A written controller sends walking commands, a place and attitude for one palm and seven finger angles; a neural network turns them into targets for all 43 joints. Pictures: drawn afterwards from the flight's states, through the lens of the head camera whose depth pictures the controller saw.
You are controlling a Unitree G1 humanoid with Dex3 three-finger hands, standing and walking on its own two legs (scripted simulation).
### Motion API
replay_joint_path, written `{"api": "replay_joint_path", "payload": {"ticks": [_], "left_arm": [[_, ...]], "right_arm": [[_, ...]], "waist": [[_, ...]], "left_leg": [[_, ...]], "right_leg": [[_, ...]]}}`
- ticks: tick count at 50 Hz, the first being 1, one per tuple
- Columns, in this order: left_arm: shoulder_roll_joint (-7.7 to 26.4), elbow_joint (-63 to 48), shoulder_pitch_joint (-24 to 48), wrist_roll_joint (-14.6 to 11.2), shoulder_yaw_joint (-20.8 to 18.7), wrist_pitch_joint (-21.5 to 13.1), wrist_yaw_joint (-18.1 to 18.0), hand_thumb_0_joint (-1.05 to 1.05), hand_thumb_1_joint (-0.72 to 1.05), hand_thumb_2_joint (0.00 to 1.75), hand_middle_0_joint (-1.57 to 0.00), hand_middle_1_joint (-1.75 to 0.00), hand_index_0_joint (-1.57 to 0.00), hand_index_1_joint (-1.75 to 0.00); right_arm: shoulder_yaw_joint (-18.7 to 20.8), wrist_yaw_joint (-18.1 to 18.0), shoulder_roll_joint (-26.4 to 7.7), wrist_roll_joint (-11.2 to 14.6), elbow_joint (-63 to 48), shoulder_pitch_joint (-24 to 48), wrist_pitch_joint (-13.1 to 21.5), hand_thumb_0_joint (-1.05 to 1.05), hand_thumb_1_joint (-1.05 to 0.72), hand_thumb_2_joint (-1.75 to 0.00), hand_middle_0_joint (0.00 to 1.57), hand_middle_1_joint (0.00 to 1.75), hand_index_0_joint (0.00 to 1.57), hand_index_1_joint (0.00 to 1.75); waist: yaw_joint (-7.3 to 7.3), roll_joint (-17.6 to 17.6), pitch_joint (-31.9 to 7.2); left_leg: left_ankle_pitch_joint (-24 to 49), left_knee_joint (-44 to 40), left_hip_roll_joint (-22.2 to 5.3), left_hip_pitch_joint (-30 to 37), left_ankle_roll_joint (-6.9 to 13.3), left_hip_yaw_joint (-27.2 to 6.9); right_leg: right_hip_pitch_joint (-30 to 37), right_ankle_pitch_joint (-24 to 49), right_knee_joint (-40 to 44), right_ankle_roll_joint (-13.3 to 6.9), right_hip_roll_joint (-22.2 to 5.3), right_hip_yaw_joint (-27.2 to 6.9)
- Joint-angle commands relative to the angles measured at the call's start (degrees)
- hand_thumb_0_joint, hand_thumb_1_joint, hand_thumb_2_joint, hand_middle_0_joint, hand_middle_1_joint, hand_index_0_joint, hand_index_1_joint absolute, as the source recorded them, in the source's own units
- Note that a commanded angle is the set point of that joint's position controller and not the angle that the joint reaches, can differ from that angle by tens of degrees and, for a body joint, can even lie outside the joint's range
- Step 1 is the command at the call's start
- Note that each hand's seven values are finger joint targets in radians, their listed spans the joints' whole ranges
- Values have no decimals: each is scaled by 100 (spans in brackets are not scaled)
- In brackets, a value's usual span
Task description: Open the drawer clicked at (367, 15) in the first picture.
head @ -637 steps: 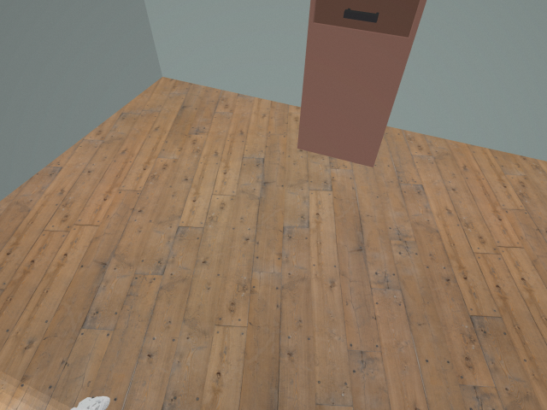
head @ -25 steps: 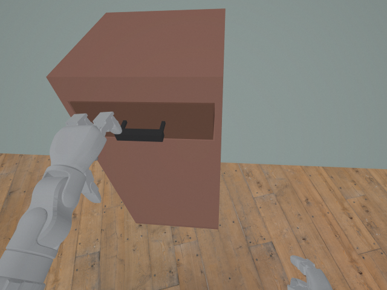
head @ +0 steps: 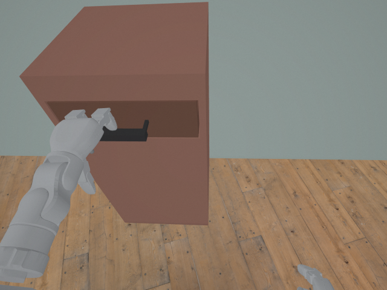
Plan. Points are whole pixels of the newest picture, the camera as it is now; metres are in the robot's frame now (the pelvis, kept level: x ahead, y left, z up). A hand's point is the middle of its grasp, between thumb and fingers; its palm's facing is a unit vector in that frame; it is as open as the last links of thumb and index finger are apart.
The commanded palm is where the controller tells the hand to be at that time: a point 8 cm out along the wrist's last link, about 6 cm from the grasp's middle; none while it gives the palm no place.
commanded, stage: move the hooked fingers above the handle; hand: left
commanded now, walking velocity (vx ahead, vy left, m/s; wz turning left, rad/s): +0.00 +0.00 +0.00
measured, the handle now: (124, 129) +0.50 +0.26 +0.01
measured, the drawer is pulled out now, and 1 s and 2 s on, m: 0.00 0.00 0.00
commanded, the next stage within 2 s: lower the fingers behind the handle in 1.70 s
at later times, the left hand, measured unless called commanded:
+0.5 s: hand (106, 140) +0.40 +0.24 +0.09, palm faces +0.01 -0.05 -1.00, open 13.9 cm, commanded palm +0.38 +0.25 +0.15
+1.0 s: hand (113, 130) +0.44 +0.25 +0.07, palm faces -0.04 -0.03 -1.00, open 13.9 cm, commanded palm +0.43 +0.25 +0.13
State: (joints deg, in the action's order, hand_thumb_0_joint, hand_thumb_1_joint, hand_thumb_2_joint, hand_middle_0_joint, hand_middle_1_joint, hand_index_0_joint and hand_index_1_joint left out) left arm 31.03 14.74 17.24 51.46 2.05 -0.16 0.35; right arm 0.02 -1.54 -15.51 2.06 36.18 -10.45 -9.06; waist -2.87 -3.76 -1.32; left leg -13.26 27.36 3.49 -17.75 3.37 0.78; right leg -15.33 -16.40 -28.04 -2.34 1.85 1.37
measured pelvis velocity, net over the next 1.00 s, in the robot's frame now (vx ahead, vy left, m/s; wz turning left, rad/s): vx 0.02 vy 0.00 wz -0.02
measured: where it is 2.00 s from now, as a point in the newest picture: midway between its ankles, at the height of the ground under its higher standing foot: outside the picture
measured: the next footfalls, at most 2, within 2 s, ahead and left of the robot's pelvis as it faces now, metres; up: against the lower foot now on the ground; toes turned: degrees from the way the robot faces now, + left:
none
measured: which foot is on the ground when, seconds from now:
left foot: down 0.00-1.00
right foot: down 0.00-1.00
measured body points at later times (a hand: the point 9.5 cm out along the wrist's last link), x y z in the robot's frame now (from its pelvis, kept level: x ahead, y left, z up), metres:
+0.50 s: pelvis +0.02 +0.00 -0.01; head +0.05 -0.03 +0.44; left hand +0.39 +0.24 +0.14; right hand +0.16 -0.25 -0.13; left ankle +0.01 +0.08 -0.74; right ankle -0.02 -0.09 -0.74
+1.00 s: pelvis +0.02 +0.00 -0.01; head +0.07 -0.01 +0.43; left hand +0.44 +0.25 +0.12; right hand +0.09 -0.27 -0.15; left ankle +0.01 +0.08 -0.74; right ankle -0.02 -0.09 -0.74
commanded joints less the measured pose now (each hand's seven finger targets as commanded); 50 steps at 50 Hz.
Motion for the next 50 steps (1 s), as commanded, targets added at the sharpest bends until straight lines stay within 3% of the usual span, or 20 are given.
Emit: {"api": "replay_joint_path", "payload": {"ticks": [1,5,7,8,11,14,16,19,23,25,26,28,29,33,36,38,41,43,47,50], "left_arm": [[1488,-1068,2009,-38,-856,-188,-283,0,-50,30,-30,-120,-30,-120],[1701,-947,1920,-54,-1119,-286,-415,0,-50,30,-30,-120,-30,-120],[1546,-938,1998,-41,-969,-290,-462,0,-50,30,-30,-120,-30,-120],[1627,-905,1916,-41,-1076,-292,-482,0,-50,30,-30,-120,-30,-120],[1353,-779,2037,-23,-772,-198,-496,0,-50,30,-30,-120,-30,-120],[1450,-575,2278,56,-775,-142,-509,0,-50,30,-30,-120,-30,-120],[1368,-681,2374,71,-672,-150,-514,0,-50,30,-30,-120,-30,-120],[1508,-299,2577,113,-780,-128,-530,0,-50,30,-30,-120,-30,-120],[1513,-383,2714,177,-786,-203,-582,0,-50,30,-30,-120,-30,-120],[1423,-206,2580,211,-755,-161,-619,0,-50,30,-30,-120,-30,-120],[1223,-78,2641,205,-570,-115,-613,0,-50,30,-30,-120,-30,-120],[1163,217,2874,229,-459,-51,-591,0,-50,30,-30,-120,-30,-120],[1327,358,2984,258,-575,-37,-596,0,-50,30,-30,-120,-30,-120],[1311,364,3390,329,-489,-175,-611,0,-50,30,-30,-120,-30,-120],[1094,557,3631,323,-298,-298,-646,0,-50,30,-30,-120,-30,-120],[1496,825,3578,351,-666,-344,-707,0,-50,30,-30,-120,-30,-120],[1385,1180,3901,412,-527,-379,-775,0,-50,30,-30,-120,-30,-120],[1698,1338,3961,462,-778,-418,-835,0,-50,30,-30,-120,-30,-120],[1271,1559,4136,485,-396,-468,-872,0,-50,30,-30,-120,-30,-120],[1280,1804,4374,493,-351,-493,-878,0,-50,30,-30,-120,-30,-120]], "right_arm": [[279,-75,-657,-6,-810,452,225,0,-90,-90,20,30,20,30],[334,-80,-677,-14,-752,356,202,0,-90,-90,20,30,20,30],[345,-77,-673,-5,-743,328,184,0,-90,-90,20,30,20,30],[368,-67,-695,-9,-733,301,179,0,-90,-90,20,30,20,30],[372,-59,-687,14,-736,280,153,0,-90,-90,20,30,20,30],[372,-78,-713,12,-700,208,120,0,-90,-90,20,30,20,30],[372,-81,-685,3,-730,213,109,0,-90,-90,20,30,20,30],[366,-108,-701,16,-667,133,75,0,-90,-90,20,30,20,30],[379,-88,-690,-20,-703,112,48,0,-90,-90,20,30,20,30],[375,-65,-654,-10,-702,93,29,0,-90,-90,20,30,20,30],[375,-59,-650,4,-692,76,13,0,-90,-90,20,30,20,30],[373,-72,-692,9,-659,20,-13,0,-90,-90,20,30,20,30],[371,-86,-702,30,-646,-24,-18,0,-90,-90,20,30,20,30],[399,-116,-701,-9,-646,-121,-28,0,-90,-90,20,30,20,30],[431,-118,-674,0,-580,-228,-22,0,-90,-90,20,30,20,30],[439,-130,-730,-27,-544,-305,-37,0,-90,-90,20,30,20,30],[445,-135,-714,3,-482,-407,-35,0,-90,-90,20,30,20,30],[466,-146,-754,-24,-472,-480,-57,0,-90,-90,20,30,20,30],[511,-120,-734,6,-438,-616,-58,0,-90,-90,20,30,20,30],[533,-128,-774,-1,-380,-764,-58,0,-90,-90,20,30,20,30]], "waist": [[11,231,-1719],[-18,161,-1808],[30,216,-1896],[4,222,-1943],[88,187,-1847],[132,323,-1916],[120,147,-2074],[164,335,-1994],[112,137,-2303],[100,87,-2210],[170,155,-2062],[242,289,-1939],[241,368,-1916],[254,230,-2283],[349,174,-2170],[264,274,-2254],[334,226,-2178],[280,226,-2359],[429,101,-2334],[514,230,-2319]], "left_leg": [[1688,3,-115,699,-20,-161],[1857,125,-106,620,-19,-131],[1960,177,-102,613,-20,-130],[2037,191,-114,585,-31,-141],[2012,259,-128,625,-24,-131],[1916,294,-128,551,-14,-131],[2107,351,-124,647,-15,-146],[1987,379,-141,540,-5,-133],[2393,459,-143,630,-33,-167],[2513,487,-172,650,-49,-189],[2436,481,-189,640,-54,-179],[2193,462,-180,521,-51,-153],[2036,452,-183,443,-39,-150],[2119,514,-156,526,-29,-161],[2162,575,-184,609,-30,-172],[2066,570,-168,437,-27,-150],[1953,594,-171,309,-23,-114],[2019,617,-159,229,-24,-106],[2127,685,-209,379,-44,-136],[1970,698,-209,292,-21,-128]], "right_leg": [[444,1657,167,1,-70,-262],[444,1924,59,12,-65,-291],[390,2042,-12,19,-63,-274],[426,2060,-33,9,-52,-277],[174,2017,-70,25,-42,-251],[156,1942,-101,27,-37,-245],[164,2092,-156,16,-39,-259],[94,2035,-162,24,-27,-250],[161,2211,-277,-7,-19,-247],[31,2198,-309,-7,-6,-221],[-112,2092,-282,1,-2,-182],[-189,1918,-242,-4,5,-177],[-183,1862,-242,-2,4,-179],[-114,1922,-300,-22,-5,-208],[-378,1876,-304,-17,10,-192],[-234,1858,-319,-27,20,-217],[-377,1823,-347,-28,15,-206],[-249,1890,-391,-42,23,-228],[-605,1803,-413,-38,52,-197],[-666,1726,-384,-22,61,-212]]}}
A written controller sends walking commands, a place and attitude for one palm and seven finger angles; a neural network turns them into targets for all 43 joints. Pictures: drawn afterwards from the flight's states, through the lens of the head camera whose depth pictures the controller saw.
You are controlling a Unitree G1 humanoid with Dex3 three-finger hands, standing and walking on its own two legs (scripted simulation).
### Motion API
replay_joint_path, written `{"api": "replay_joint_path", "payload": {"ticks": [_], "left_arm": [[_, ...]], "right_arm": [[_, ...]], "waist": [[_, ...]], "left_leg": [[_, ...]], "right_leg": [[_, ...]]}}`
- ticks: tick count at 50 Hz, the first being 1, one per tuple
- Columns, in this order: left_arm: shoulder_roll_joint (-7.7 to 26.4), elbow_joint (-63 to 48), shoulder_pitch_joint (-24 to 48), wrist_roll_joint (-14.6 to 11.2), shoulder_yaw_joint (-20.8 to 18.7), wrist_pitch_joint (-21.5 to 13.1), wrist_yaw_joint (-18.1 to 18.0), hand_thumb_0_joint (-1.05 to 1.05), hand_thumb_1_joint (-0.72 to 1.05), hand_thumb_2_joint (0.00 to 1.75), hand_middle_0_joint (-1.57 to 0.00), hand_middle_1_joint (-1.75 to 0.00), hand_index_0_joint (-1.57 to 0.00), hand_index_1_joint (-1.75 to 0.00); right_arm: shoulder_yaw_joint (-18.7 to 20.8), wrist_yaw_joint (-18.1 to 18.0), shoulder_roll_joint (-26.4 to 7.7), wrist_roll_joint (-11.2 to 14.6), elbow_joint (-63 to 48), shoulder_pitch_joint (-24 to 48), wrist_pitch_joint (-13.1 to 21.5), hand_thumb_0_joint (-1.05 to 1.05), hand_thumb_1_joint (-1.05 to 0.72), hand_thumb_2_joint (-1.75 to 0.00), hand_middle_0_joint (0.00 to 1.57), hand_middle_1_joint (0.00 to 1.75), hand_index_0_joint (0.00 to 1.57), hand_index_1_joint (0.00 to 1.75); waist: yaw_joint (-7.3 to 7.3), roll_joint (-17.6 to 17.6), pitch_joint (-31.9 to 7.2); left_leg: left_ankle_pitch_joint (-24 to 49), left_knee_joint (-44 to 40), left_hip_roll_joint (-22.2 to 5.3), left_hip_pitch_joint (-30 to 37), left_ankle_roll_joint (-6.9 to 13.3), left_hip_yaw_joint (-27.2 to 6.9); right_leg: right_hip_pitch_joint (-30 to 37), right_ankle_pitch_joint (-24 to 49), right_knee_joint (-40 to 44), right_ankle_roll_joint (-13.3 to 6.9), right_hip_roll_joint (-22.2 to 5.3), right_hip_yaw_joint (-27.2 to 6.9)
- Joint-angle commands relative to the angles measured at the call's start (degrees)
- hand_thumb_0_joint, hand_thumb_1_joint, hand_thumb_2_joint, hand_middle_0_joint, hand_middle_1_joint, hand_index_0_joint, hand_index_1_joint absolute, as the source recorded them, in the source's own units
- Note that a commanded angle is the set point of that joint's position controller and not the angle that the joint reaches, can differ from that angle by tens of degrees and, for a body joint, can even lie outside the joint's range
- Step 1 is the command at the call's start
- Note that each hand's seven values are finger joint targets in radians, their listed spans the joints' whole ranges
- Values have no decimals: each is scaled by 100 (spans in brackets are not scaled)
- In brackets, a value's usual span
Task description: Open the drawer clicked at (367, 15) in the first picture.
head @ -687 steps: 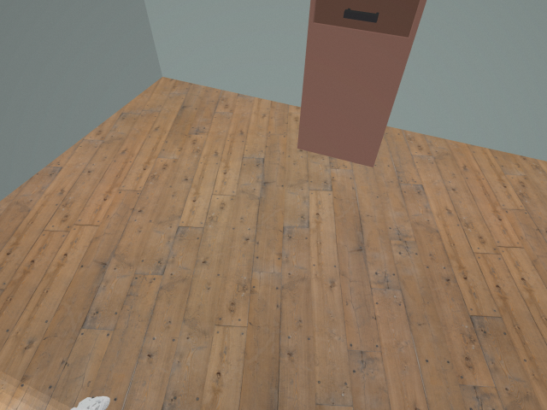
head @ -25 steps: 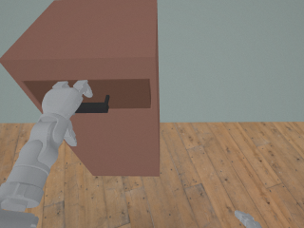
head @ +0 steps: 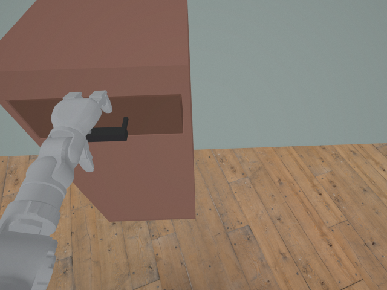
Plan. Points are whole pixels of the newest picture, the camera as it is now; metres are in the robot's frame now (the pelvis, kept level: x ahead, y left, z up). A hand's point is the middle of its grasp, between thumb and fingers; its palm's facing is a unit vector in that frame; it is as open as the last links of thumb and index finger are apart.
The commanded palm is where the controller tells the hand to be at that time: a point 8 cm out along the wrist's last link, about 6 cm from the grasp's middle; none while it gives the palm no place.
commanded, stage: move the hooked fingers above the handle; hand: left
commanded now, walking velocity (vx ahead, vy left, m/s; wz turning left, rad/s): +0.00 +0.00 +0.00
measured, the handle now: (101, 128) +0.49 +0.26 +0.02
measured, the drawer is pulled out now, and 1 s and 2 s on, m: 0.00 0.00 0.00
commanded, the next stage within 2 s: lower the fingers behind the handle in 0.70 s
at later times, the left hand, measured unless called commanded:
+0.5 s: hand (86, 131) +0.43 +0.26 +0.08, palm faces -0.03 -0.04 -1.00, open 13.8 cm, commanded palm +0.41 +0.25 +0.14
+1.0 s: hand (88, 136) +0.42 +0.26 +0.07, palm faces -0.06 -0.04 -1.00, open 13.9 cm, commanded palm +0.40 +0.26 +0.13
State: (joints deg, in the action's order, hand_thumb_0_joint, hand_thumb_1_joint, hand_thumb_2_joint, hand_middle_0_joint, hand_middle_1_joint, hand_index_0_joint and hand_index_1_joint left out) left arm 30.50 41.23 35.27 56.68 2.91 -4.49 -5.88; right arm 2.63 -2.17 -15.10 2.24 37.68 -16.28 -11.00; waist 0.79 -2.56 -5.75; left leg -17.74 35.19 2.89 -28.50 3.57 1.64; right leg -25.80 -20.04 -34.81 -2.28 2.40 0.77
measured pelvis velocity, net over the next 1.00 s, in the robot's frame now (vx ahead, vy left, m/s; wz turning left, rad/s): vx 0.00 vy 0.01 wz -0.01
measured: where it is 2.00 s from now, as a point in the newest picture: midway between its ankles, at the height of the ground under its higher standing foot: outside the picture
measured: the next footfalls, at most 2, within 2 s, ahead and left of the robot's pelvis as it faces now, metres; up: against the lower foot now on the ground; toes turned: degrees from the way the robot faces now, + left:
none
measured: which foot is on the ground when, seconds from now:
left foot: down 0.00-1.00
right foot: down 0.00-1.00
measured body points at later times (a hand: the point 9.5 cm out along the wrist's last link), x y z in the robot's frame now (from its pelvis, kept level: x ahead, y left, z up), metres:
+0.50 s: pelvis +0.00 +0.01 +0.00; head +0.05 -0.01 +0.45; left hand +0.42 +0.26 +0.13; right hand +0.07 -0.26 -0.13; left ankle -0.01 +0.08 -0.72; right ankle -0.04 -0.10 -0.72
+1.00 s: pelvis +0.00 +0.01 +0.00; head +0.05 +0.00 +0.45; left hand +0.42 +0.25 +0.12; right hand +0.08 -0.26 -0.13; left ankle -0.01 +0.08 -0.72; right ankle -0.04 -0.10 -0.72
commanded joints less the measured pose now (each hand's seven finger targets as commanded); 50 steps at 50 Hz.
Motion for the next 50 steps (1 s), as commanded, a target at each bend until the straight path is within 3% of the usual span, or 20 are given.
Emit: {"api": "replay_joint_path", "payload": {"ticks": [1,2,5,7,8,10,13,16,21,24,26,28,32,33,36,38,39,43,46,50], "left_arm": [[1438,-885,2660,-14,-517,-100,-269,0,-50,30,-30,-120,-30,-120],[1674,-894,2600,15,-732,-135,-313,0,-50,30,-30,-120,-30,-120],[1597,-914,2586,6,-704,-173,-399,0,-50,30,-30,-120,-30,-120],[1682,-707,2530,12,-774,-108,-447,0,-50,30,-30,-120,-30,-120],[2004,-659,2540,51,-1056,-104,-478,0,-50,30,-30,-120,-30,-120],[1816,-705,2401,67,-897,-40,-492,0,-50,30,-30,-120,-30,-120],[1957,-607,2258,57,-1025,12,-461,0,-50,30,-30,-120,-30,-120],[1872,-779,2214,43,-959,13,-427,0,-50,30,-30,-120,-30,-120],[1376,-1142,2221,-41,-536,-54,-304,0,-50,30,-30,-120,-30,-120],[1485,-1197,2382,-55,-606,-85,-298,0,-50,30,-30,-120,-30,-120],[1227,-1244,2628,-47,-354,-85,-306,0,-50,30,-30,-120,-30,-120],[1619,-1171,2636,-12,-668,-88,-360,0,-50,30,-30,-120,-30,-120],[1385,-926,2654,14,-473,36,-384,0,-50,30,-30,-120,-30,-120],[1666,-873,2603,31,-727,32,-381,0,-50,30,-30,-120,-30,-120],[1255,-947,2655,16,-354,49,-305,0,-50,30,-30,-120,-30,-120],[1447,-924,2450,1,-542,28,-252,0,-50,30,-30,-120,-30,-120],[1352,-1037,2471,-23,-462,2,-224,0,-50,30,-30,-120,-30,-120],[1302,-680,2322,-36,-457,-31,-162,0,-50,30,-30,-120,-30,-120],[1435,-832,2516,45,-516,-145,-246,0,-50,30,-30,-120,-30,-120],[1540,-982,2480,78,-707,-351,-446,0,-50,30,-30,-120,-30,-120]], "right_arm": [[278,-67,-822,-17,-512,-220,137,0,-90,-90,20,30,20,30],[288,-80,-831,-28,-516,-223,136,0,-90,-90,20,30,20,30],[294,-63,-804,-34,-513,-256,130,0,-90,-90,20,30,20,30],[272,-66,-822,-24,-499,-259,124,0,-90,-90,20,30,20,30],[272,-73,-851,-34,-507,-255,120,0,-90,-90,20,30,20,30],[276,-65,-817,-19,-561,-219,125,0,-90,-90,20,30,20,30],[264,-69,-854,-19,-548,-237,110,0,-90,-90,20,30,20,30],[278,-66,-846,-4,-588,-203,126,0,-90,-90,20,30,20,30],[305,-55,-816,11,-600,-153,144,0,-90,-90,20,30,20,30],[300,-63,-814,3,-559,-158,156,0,-90,-90,20,30,20,30],[284,-55,-791,-1,-539,-122,164,0,-90,-90,20,30,20,30],[264,-77,-829,-31,-508,-103,156,0,-90,-90,20,30,20,30],[231,-71,-779,-2,-549,-20,176,0,-90,-90,20,30,20,30],[234,-83,-819,-13,-536,-33,171,0,-90,-90,20,30,20,30],[232,-55,-777,-3,-590,-9,173,0,-90,-90,20,30,20,30],[237,-65,-813,-24,-616,-27,150,0,-90,-90,20,30,20,30],[237,-59,-793,-19,-632,-28,152,0,-90,-90,20,30,20,30],[215,-65,-816,-6,-607,-54,129,0,-90,-90,20,30,20,30],[227,-88,-804,-21,-613,-69,141,0,-90,-90,20,30,20,30],[286,-86,-778,-61,-566,-177,165,0,-90,-90,20,30,20,30]], "waist": [[128,119,-1954],[53,53,-2088],[40,-123,-2154],[45,15,-2020],[-15,134,-2067],[-40,-100,-2124],[-46,63,-2099],[-42,8,-2081],[77,-92,-1973],[97,-6,-1965],[162,-70,-1823],[90,-58,-1933],[86,-73,-1750],[40,36,-1876],[83,-111,-1838],[41,61,-2008],[32,3,-2055],[83,276,-1562],[68,58,-1737],[41,-143,-2111]], "left_leg": [[2380,-90,-149,1355,-47,-225],[2473,-81,-150,1370,-40,-215],[2634,-67,-172,1456,-53,-226],[2469,-112,-176,1290,-50,-214],[2488,-124,-182,1175,-38,-200],[2611,-123,-174,1241,-45,-145],[2711,-150,-198,1195,-36,-156],[2716,-163,-213,1314,-30,-145],[2824,-143,-240,1651,-40,-228],[2641,-157,-228,1683,-33,-258],[2538,-171,-226,1719,-57,-292],[2500,-170,-211,1674,-59,-293],[2285,-212,-194,1535,-72,-263],[2355,-205,-206,1517,-69,-264],[2500,-180,-213,1635,-88,-268],[2639,-160,-208,1650,-77,-285],[2684,-152,-211,1682,-73,-272],[2294,-200,-192,1328,-60,-249],[2135,-151,-167,1307,-47,-210],[2494,-9,-192,1489,-87,-283]], "right_leg": [[400,2044,284,-33,5,-148],[495,2126,254,-45,9,-178],[456,2147,230,-51,24,-155],[463,2043,249,-47,32,-140],[616,2099,241,-51,34,-164],[642,2237,231,-48,26,-171],[735,2308,252,-47,35,-166],[695,2284,269,-34,36,-161],[393,2104,345,-19,43,-128],[385,1979,385,-24,35,-137],[214,1845,384,-33,28,-93],[324,1828,366,-59,31,-120],[272,1724,363,-60,14,-93],[399,1777,348,-65,14,-107],[282,1833,338,-63,13,-82],[445,1940,334,-59,17,-105],[446,1996,324,-46,6,-109],[335,1805,388,-52,5,-91],[280,1750,325,-51,4,-134],[183,1846,184,-65,42,-119]]}}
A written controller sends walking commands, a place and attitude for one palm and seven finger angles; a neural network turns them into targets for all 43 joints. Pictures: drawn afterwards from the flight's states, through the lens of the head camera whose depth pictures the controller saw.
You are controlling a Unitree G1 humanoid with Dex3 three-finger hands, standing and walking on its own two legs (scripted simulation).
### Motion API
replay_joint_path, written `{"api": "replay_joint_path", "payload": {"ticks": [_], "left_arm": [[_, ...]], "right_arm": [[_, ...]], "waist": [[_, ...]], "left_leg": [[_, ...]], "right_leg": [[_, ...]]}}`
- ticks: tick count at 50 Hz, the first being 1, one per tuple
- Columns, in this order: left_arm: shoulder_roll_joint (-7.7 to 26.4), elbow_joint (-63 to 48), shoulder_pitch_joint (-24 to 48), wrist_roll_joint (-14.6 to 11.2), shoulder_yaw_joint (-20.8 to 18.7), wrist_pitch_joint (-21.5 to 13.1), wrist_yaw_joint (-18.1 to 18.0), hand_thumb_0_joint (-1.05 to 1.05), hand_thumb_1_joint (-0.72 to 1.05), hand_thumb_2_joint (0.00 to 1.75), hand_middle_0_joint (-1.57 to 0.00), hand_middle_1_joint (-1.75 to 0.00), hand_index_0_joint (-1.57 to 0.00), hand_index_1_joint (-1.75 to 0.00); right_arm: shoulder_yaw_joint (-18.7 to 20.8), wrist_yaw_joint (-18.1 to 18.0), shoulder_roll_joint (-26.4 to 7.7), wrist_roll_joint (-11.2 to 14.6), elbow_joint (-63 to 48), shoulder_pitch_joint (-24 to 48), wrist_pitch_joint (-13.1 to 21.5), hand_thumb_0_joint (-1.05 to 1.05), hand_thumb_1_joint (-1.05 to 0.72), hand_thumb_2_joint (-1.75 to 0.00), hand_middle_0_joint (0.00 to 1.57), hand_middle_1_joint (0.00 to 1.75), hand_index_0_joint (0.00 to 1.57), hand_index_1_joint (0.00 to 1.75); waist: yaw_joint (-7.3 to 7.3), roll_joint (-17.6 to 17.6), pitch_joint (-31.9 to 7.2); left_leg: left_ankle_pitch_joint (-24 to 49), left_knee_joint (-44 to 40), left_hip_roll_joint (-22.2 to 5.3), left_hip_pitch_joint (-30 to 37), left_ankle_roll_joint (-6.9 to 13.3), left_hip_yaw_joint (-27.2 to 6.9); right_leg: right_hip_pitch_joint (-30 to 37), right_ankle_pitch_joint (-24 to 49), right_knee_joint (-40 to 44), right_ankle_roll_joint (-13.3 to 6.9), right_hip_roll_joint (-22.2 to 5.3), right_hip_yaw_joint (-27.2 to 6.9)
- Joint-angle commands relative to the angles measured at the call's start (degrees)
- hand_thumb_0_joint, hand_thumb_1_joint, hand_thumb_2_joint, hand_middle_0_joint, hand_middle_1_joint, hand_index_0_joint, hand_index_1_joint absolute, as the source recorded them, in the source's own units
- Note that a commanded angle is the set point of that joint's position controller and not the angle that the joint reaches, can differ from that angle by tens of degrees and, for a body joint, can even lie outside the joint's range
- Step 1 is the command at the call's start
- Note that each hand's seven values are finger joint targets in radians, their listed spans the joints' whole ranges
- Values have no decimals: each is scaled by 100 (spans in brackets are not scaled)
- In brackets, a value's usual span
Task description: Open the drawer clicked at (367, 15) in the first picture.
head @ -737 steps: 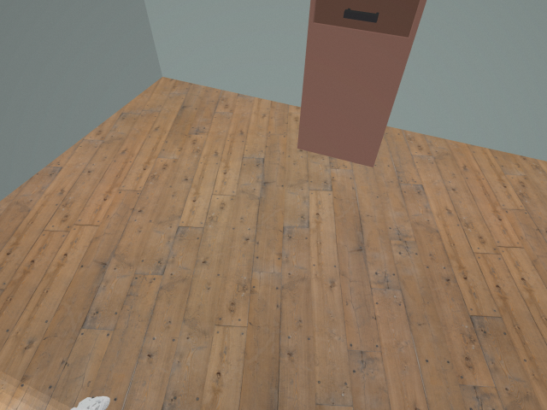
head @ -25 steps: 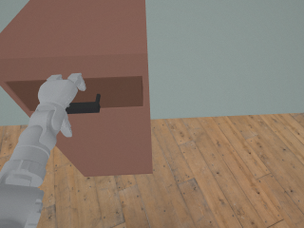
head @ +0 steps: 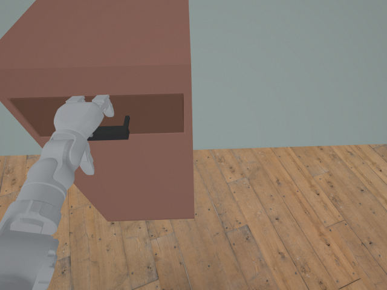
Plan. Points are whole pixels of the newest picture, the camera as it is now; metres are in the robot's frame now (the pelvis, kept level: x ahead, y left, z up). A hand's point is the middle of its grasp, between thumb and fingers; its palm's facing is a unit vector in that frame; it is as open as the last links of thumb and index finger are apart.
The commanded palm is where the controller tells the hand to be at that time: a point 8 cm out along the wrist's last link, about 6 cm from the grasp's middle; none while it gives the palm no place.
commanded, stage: lower the fingers behind the handle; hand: left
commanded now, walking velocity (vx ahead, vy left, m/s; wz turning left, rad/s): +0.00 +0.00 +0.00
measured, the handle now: (102, 126) +0.49 +0.26 +0.02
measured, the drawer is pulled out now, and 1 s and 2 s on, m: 0.00 0.00 0.00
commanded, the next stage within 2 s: close the thumb around the handle in 1.40 s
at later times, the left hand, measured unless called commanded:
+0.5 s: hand (104, 138) +0.44 +0.23 +0.04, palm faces -0.04 -0.04 -1.00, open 13.9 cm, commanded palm +0.42 +0.24 +0.10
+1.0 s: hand (105, 148) +0.43 +0.24 +0.00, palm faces -0.05 -0.03 -1.00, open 13.9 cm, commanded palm +0.41 +0.25 +0.06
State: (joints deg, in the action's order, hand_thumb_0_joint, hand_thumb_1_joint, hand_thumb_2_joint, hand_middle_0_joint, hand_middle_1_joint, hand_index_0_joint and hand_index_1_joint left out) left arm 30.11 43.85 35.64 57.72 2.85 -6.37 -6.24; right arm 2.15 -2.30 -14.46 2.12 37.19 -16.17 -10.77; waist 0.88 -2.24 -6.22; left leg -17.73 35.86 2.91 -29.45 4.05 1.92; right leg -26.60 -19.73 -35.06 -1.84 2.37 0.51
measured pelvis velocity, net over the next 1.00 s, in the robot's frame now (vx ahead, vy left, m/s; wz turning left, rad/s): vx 0.00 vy -0.01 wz -0.01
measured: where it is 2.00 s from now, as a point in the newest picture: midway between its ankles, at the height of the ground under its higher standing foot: outside the picture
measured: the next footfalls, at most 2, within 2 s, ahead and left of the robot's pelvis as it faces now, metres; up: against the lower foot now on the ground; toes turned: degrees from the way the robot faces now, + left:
none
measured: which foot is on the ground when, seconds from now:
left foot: down 0.00-1.00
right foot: down 0.00-1.00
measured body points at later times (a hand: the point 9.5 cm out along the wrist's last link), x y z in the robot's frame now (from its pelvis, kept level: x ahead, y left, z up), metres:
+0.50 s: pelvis +0.00 +0.00 -0.01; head +0.06 -0.01 +0.44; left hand +0.44 +0.23 +0.09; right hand +0.05 -0.27 -0.14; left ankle -0.01 +0.07 -0.72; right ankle -0.03 -0.10 -0.72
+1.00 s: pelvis +0.00 -0.01 -0.02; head +0.07 -0.01 +0.43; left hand +0.43 +0.24 +0.06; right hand +0.05 -0.28 -0.14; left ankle -0.01 +0.07 -0.72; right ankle -0.03 -0.10 -0.72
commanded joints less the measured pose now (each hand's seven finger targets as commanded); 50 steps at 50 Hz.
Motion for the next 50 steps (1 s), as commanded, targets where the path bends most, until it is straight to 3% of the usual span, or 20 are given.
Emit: {"api": "replay_joint_path", "payload": {"ticks": [1,2,3,6,8,13,15,19,22,23,26,29,33,36,38,42,44,45,46,50], "left_arm": [[1401,-1247,2557,-41,-557,-179,-462,0,-50,30,-30,-120,-30,-120],[1453,-1109,2470,-28,-630,-159,-521,0,-50,30,-30,-120,-30,-120],[1495,-967,2479,-17,-669,-123,-565,0,-50,30,-30,-120,-30,-120],[1422,-934,2666,36,-564,-20,-708,0,-50,30,-30,-120,-30,-120],[1565,-818,2552,60,-707,23,-746,0,-50,30,-30,-120,-30,-120],[1254,-716,2517,84,-477,82,-761,0,-50,30,-30,-120,-30,-120],[1425,-670,2448,131,-602,74,-792,0,-50,30,-30,-120,-30,-120],[1262,-555,2334,155,-532,87,-889,0,-50,30,-30,-120,-30,-120],[1304,-539,2393,208,-586,128,-1021,0,-50,30,-30,-120,-30,-120],[1536,-490,2403,236,-789,129,-1059,0,-50,30,-30,-120,-30,-120],[1484,-248,2379,273,-713,220,-1118,0,-50,30,-30,-120,-30,-120],[1460,-321,2358,282,-698,186,-1135,0,-50,30,-30,-120,-30,-120],[1198,-353,2448,253,-514,78,-1109,0,-50,30,-30,-120,-30,-120],[1139,-425,2281,269,-488,9,-1161,0,-50,30,-30,-120,-30,-120],[1121,-311,2290,281,-513,6,-1221,0,-50,30,-30,-120,-30,-120],[1125,-120,2163,349,-530,112,-1362,0,-50,30,-30,-120,-30,-120],[1158,-86,2316,359,-502,148,-1387,0,-50,30,-30,-120,-30,-120],[1356,-51,2243,363,-675,151,-1403,0,-50,30,-30,-120,-30,-120],[1309,-72,2339,370,-596,151,-1404,0,-50,30,-30,-120,-30,-120],[1541,6,2013,340,-861,42,-1407,0,-50,30,-30,-120,-30,-120]], "right_arm": [[344,-62,-836,-46,-489,-201,155,0,-90,-90,20,30,20,30],[352,-52,-843,-44,-454,-229,157,0,-90,-90,20,30,20,30],[349,-47,-868,-55,-411,-265,154,0,-90,-90,20,30,20,30],[363,-31,-883,-52,-372,-309,169,0,-90,-90,20,30,20,30],[369,-31,-905,-72,-374,-349,159,0,-90,-90,20,30,20,30],[384,-19,-887,-68,-389,-389,144,0,-90,-90,20,30,20,30],[384,-33,-895,-64,-386,-404,126,0,-90,-90,20,30,20,30],[382,-24,-880,-69,-393,-417,131,0,-90,-90,20,30,20,30],[386,-15,-882,-86,-399,-427,149,0,-90,-90,20,30,20,30],[390,-28,-907,-106,-361,-445,146,0,-90,-90,20,30,20,30],[362,-43,-901,-72,-372,-469,152,0,-90,-90,20,30,20,30],[381,-47,-894,-81,-391,-489,170,0,-90,-90,20,30,20,30],[418,-55,-881,-106,-322,-537,198,0,-90,-90,20,30,20,30],[411,-36,-859,-108,-345,-521,189,0,-90,-90,20,30,20,30],[423,-21,-868,-127,-274,-545,180,0,-90,-90,20,30,20,30],[413,-5,-865,-124,-280,-543,168,0,-90,-90,20,30,20,30],[405,-11,-885,-114,-278,-555,169,0,-90,-90,20,30,20,30],[401,-21,-898,-123,-282,-580,177,0,-90,-90,20,30,20,30],[388,-33,-894,-111,-295,-561,168,0,-90,-90,20,30,20,30],[401,-66,-883,-144,-286,-592,178,0,-90,-90,20,30,20,30]], "waist": [[110,-134,-1993],[90,-199,-1939],[131,16,-1922],[176,-119,-2020],[121,-81,-2182],[190,-27,-2148],[160,-107,-2144],[183,-92,-2066],[156,-163,-2121],[149,-76,-2171],[196,59,-2060],[185,-116,-2296],[328,-16,-2260],[253,-258,-2302],[320,-75,-2204],[274,-81,-2160],[327,-53,-2202],[252,-111,-2249],[326,-56,-2238],[214,-66,-2456]], "left_leg": [[2487,-49,-199,1568,-137,-309],[2464,-38,-208,1544,-148,-323],[2475,-12,-204,1432,-136,-324],[2331,3,-212,1437,-144,-314],[2442,44,-196,1370,-136,-290],[2513,87,-222,1350,-126,-292],[2461,104,-222,1322,-130,-287],[2467,139,-237,1262,-134,-306],[2349,159,-236,1226,-137,-275],[2451,187,-238,1147,-129,-261],[2172,188,-204,880,-107,-218],[2424,260,-207,1028,-111,-213],[2468,359,-235,1080,-100,-238],[2527,403,-220,1129,-132,-257],[2604,466,-246,1067,-124,-286],[2361,490,-201,849,-124,-241],[2166,487,-189,741,-107,-217],[2133,491,-184,720,-108,-213],[2108,500,-182,692,-102,-226],[2304,600,-154,569,-85,-155]], "right_leg": [[161,1806,202,-101,49,-76],[73,1738,191,-110,66,-73],[113,1783,177,-104,70,-63],[-10,1703,153,-95,70,-69],[154,1843,116,-107,85,-90],[72,1870,94,-96,96,-72],[29,1837,67,-92,102,-85],[-99,1786,24,-91,111,-64],[-146,1717,-9,-99,123,-66],[-22,1853,-25,-107,117,-91],[-9,1842,-29,-82,107,-104],[16,2017,-82,-79,109,-127],[-151,2010,-85,-69,113,-116],[-274,1983,-156,-78,131,-111],[-368,1984,-177,-83,140,-91],[-370,1936,-232,-87,146,-85],[-334,1909,-212,-64,129,-132],[-280,1898,-232,-84,130,-127],[-313,1895,-240,-74,135,-124],[-43,2288,-325,-62,121,-181]]}}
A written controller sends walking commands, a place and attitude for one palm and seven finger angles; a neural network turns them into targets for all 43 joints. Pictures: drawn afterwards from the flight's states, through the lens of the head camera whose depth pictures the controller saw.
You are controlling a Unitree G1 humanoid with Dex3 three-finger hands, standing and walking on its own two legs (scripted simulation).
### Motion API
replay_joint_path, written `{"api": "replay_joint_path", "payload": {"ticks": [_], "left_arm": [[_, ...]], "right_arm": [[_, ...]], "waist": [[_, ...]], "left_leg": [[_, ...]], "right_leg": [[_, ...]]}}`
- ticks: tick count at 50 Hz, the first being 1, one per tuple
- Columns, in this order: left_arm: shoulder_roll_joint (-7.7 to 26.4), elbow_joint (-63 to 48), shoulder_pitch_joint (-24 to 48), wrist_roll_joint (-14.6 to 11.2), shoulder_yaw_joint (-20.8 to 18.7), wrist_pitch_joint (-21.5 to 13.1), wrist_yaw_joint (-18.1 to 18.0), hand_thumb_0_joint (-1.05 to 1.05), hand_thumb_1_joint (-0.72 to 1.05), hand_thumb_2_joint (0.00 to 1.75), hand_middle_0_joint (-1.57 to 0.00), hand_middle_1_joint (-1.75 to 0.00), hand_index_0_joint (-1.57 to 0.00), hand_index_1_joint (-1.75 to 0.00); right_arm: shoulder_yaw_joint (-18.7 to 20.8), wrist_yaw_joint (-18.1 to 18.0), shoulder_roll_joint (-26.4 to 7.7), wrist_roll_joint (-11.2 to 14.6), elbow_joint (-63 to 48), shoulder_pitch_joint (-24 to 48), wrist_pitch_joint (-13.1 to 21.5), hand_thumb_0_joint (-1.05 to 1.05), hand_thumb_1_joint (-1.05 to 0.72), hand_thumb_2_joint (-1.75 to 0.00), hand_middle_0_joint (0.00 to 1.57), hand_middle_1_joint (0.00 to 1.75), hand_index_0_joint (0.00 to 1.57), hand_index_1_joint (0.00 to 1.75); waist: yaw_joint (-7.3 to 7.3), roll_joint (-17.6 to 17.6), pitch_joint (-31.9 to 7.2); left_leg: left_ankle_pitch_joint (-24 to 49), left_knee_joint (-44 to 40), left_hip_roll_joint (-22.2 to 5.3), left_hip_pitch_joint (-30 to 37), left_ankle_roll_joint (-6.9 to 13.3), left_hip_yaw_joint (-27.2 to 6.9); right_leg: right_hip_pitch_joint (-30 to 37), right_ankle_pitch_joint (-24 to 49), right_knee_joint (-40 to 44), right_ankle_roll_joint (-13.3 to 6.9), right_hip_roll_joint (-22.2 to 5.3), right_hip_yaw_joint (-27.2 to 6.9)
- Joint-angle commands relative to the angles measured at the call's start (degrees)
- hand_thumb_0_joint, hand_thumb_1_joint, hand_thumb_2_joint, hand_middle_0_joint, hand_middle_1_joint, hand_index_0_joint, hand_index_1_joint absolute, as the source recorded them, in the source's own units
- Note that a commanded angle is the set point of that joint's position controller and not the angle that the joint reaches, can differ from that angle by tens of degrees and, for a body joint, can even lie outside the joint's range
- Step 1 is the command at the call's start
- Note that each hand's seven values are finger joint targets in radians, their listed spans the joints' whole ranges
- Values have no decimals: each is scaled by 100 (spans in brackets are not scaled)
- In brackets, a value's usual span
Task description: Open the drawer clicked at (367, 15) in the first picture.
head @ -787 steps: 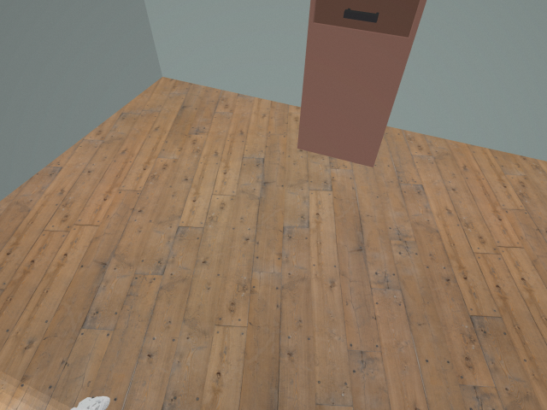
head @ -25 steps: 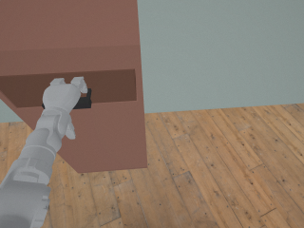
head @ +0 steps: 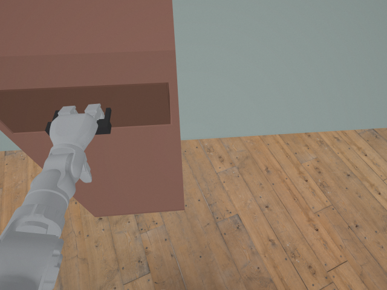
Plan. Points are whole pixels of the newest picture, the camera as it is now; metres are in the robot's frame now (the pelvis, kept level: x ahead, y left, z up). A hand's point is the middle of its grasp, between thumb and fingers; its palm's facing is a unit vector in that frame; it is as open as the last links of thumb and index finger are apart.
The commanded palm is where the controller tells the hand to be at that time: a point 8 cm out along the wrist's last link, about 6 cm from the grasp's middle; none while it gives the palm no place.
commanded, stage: lower the fingers behind the handle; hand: left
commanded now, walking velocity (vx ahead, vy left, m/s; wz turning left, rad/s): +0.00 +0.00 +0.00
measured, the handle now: (81, 120) +0.48 +0.27 +0.04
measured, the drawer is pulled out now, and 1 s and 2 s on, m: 0.00 0.00 0.04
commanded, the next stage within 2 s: close the thumb around the handle in 0.40 s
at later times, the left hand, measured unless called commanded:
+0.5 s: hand (80, 146) +0.42 +0.26 +0.02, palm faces -0.03 -0.04 -1.00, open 13.9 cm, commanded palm +0.40 +0.26 +0.08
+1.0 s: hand (85, 143) +0.43 +0.25 +0.02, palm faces -0.04 -0.03 -1.00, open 7.5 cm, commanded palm +0.41 +0.25 +0.08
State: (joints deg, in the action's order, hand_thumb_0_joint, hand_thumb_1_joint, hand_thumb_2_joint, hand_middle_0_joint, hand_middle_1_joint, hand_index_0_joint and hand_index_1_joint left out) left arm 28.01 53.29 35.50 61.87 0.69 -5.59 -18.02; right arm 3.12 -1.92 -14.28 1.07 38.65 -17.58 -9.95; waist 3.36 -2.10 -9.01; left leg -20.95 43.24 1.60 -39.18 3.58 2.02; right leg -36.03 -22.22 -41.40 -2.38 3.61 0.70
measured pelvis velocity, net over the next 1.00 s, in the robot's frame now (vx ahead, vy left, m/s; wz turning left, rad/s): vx -0.01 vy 0.01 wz -0.01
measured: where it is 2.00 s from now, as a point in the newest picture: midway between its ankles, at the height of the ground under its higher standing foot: outside the picture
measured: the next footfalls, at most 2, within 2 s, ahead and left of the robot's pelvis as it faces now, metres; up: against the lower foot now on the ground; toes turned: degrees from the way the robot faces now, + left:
none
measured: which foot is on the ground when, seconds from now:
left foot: down 0.00-1.00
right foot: down 0.00-1.00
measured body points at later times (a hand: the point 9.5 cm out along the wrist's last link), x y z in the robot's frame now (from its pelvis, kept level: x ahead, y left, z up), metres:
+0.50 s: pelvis -0.01 +0.01 +0.00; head +0.06 +0.01 +0.44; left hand +0.42 +0.26 +0.08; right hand +0.06 -0.26 -0.13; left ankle -0.01 +0.08 -0.71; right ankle -0.03 -0.10 -0.71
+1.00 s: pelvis -0.01 +0.01 +0.00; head +0.06 +0.01 +0.44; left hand +0.43 +0.25 +0.07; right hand +0.03 -0.26 -0.13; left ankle -0.01 +0.08 -0.71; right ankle -0.03 -0.10 -0.71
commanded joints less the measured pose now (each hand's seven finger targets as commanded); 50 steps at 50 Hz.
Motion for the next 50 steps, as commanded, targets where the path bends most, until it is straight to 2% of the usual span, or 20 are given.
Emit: {"api": "replay_joint_path", "payload": {"ticks": [1,6,8,10,13,17,19,20,25,26,27,28,32,35,38,40,43,45,49,50], "left_arm": [[1727,-998,2024,-73,-609,-42,-221,0,-50,30,-30,-120,-30,-120],[1548,-1224,1912,-113,-509,-102,-209,0,-50,30,-30,-120,-30,-120],[1668,-1155,1778,-158,-653,-114,-204,0,-50,30,-30,-120,-30,-120],[1506,-1301,1796,-134,-512,-132,-222,0,-50,30,-30,-120,-30,-120],[1440,-1258,1831,-146,-482,-102,-251,0,-50,30,-30,-120,-30,-120],[1277,-1292,1966,-112,-321,-38,-280,0,-50,30,-30,-120,-30,-120],[1452,-1252,1963,-73,-442,-36,-279,0,-50,30,-30,-120,-30,-120],[1169,-1269,2129,-95,-185,-14,-267,0,-50,30,-30,-120,-30,-120],[1244,-1115,2106,-88,-284,23,-268,0,-50,30,-30,-120,-30,-120],[1264,-1218,2318,-84,-258,13,-272,0,-44,32,-30,-121,-30,-121],[1400,-1096,2132,-72,-408,34,-283,0,-39,35,-31,-121,-31,-121],[1297,-1083,2285,-74,-279,50,-271,0,-33,37,-31,-122,-31,-122],[1170,-897,2507,-51,-118,130,-267,0,-11,47,-33,-124,-33,-124],[1149,-1104,2541,-56,-169,75,-257,0,6,54,-34,-126,-34,-126],[1059,-1042,2384,-94,-162,82,-241,0,23,61,-35,-128,-35,-128],[1362,-831,2286,-64,-381,125,-260,0,34,66,-36,-129,-36,-129],[1339,-1010,2428,-25,-311,132,-300,0,51,73,-37,-131,-37,-131],[1178,-885,2440,-23,-185,179,-307,0,62,78,-38,-132,-38,-132],[1465,-956,2482,-52,-382,155,-275,0,84,88,-40,-134,-40,-134],[1326,-936,2358,-77,-297,158,-255,0,90,90,-40,-135,-40,-135]], "right_arm": [[291,-99,-893,-24,-447,-409,93,0,-90,-90,20,30,20,30],[318,-66,-882,-19,-464,-383,85,0,-90,-90,20,30,20,30],[318,-80,-907,-33,-450,-380,76,0,-90,-90,20,30,20,30],[333,-72,-885,-26,-453,-359,82,0,-90,-90,20,30,20,30],[327,-55,-893,-26,-433,-361,78,0,-90,-90,20,30,20,30],[338,-35,-880,-14,-437,-353,93,0,-90,-90,20,30,20,30],[321,-40,-897,-14,-448,-346,76,0,-90,-90,20,30,20,30],[320,-41,-884,-19,-441,-335,86,0,-90,-90,20,30,20,30],[320,-37,-888,-27,-447,-368,101,0,-90,-90,20,30,20,30],[309,-34,-904,-27,-434,-379,104,0,-90,-90,20,30,20,30],[307,-43,-900,-27,-460,-388,101,0,-90,-90,20,30,20,30],[295,-47,-919,-39,-448,-378,99,0,-90,-90,20,30,20,30],[289,-58,-910,-12,-435,-421,127,0,-90,-90,20,30,20,30],[334,-41,-896,-44,-440,-479,146,0,-90,-90,20,30,20,30],[325,-14,-893,-67,-427,-491,127,0,-90,-90,20,30,20,30],[304,-36,-927,-44,-414,-505,99,0,-90,-90,20,30,20,30],[290,-41,-924,-50,-454,-471,111,0,-90,-90,20,30,20,30],[296,-34,-909,-28,-435,-503,118,0,-90,-90,20,30,20,30],[294,-59,-933,-22,-430,-523,133,0,-90,-90,20,30,20,30],[301,-60,-916,-31,-439,-518,137,0,-90,-90,20,30,20,30]], "waist": [[-28,-172,-2123],[-13,-234,-2105],[-34,-31,-2064],[-38,-218,-2058],[17,-74,-1921],[13,-258,-1915],[-5,-203,-2035],[91,-299,-1862],[44,-283,-1861],[85,-223,-1905],[-7,-171,-1891],[88,-121,-1867],[153,-144,-1661],[97,-382,-2113],[92,-302,-2062],[55,-23,-1876],[38,-255,-2037],[86,-258,-1844],[60,-150,-2111],[49,-211,-2014]], "left_leg": [[2591,-148,-22,1518,-46,-153],[2766,-126,-69,1733,-61,-200],[2695,-144,-65,1604,-44,-203],[2739,-155,-72,1743,-57,-216],[2733,-176,-108,1754,-71,-281],[2639,-198,-118,1954,-103,-327],[2611,-199,-121,1940,-110,-353],[2541,-211,-136,1978,-120,-363],[2512,-210,-152,2022,-136,-395],[2467,-220,-163,2006,-137,-408],[2414,-224,-139,1907,-130,-386],[2431,-226,-149,1899,-132,-422],[2081,-267,-148,1816,-127,-425],[2513,-174,-189,2207,-169,-466],[2796,-136,-208,2177,-193,-480],[2441,-178,-177,1865,-146,-432],[2458,-188,-150,1866,-147,-402],[2341,-221,-174,1871,-159,-430],[2337,-218,-154,1853,-118,-380],[2409,-202,-135,1843,-112,-343]], "right_leg": [[860,2523,318,-2,-6,-202],[701,2432,325,-10,29,-163],[841,2458,337,-16,23,-170],[710,2380,332,-16,24,-156],[598,2204,342,-30,38,-96],[360,1934,346,-45,48,-50],[390,1900,325,-37,46,-63],[233,1794,347,-46,45,-27],[153,1677,333,-56,59,-4],[134,1656,327,-45,53,-2],[235,1649,322,-60,58,-10],[197,1652,331,-58,54,-5],[4,1391,363,-58,48,18],[-31,1514,284,-64,63,26],[-20,1634,268,-64,79,50],[111,1609,296,-51,71,12],[207,1672,275,-72,62,-14],[42,1520,297,-67,69,22],[281,1678,313,-46,54,-48],[310,1764,327,-56,58,-44]]}}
